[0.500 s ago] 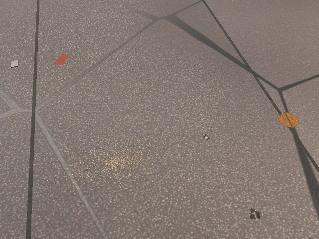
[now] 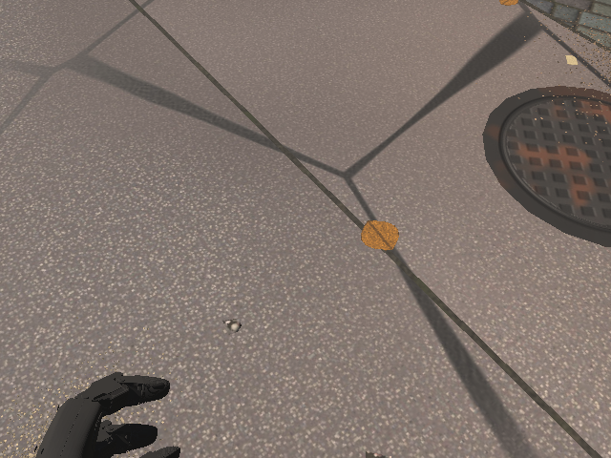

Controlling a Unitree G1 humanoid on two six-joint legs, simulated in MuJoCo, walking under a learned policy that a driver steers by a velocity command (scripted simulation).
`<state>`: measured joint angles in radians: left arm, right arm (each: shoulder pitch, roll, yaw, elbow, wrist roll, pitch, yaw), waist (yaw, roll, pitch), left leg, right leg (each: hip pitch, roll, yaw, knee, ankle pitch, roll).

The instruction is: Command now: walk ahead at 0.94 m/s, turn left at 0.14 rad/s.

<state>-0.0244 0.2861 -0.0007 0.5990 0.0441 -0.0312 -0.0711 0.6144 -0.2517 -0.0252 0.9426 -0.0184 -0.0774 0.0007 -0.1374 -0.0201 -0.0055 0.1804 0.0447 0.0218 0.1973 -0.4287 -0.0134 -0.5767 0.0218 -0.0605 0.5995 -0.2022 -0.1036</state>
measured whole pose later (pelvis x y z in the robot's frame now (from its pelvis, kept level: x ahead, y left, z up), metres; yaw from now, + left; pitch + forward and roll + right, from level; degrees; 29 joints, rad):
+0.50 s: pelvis +0.43 +0.03 -0.03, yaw +20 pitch +0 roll -2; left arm 0.44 0.24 0.03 0.90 0.04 -0.06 0.03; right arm 0.12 -0.30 -0.04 0.73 -0.01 -0.02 0.06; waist -0.02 0.03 0.04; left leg -0.54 -0.08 0.15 0.71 -0.22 0.22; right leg 0.13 -0.01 -0.25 0.90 -0.38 0.02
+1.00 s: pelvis +0.77 +0.11 +0.01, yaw +35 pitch -1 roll +1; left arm 0.20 0.24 0.00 0.77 0.01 -0.07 0.01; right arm 0.27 -0.29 -0.06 0.85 -0.01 -0.02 -0.02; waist -0.01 0.01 0.11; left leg -0.32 -0.15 -0.12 1.18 -0.47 0.02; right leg -0.42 0.04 -0.05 0.48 -0.04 -0.07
